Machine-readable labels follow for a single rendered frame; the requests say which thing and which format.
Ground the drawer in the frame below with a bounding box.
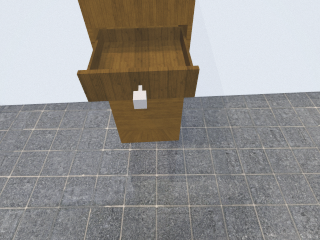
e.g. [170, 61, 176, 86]
[77, 26, 200, 102]

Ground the cabinet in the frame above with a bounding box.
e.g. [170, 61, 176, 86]
[78, 0, 196, 143]

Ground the handle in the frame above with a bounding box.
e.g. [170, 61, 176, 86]
[133, 85, 147, 109]

